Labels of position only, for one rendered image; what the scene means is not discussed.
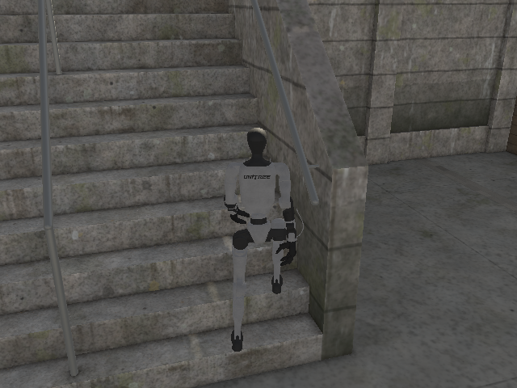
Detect stairs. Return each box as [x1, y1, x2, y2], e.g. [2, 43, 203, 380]
[0, 0, 323, 388]

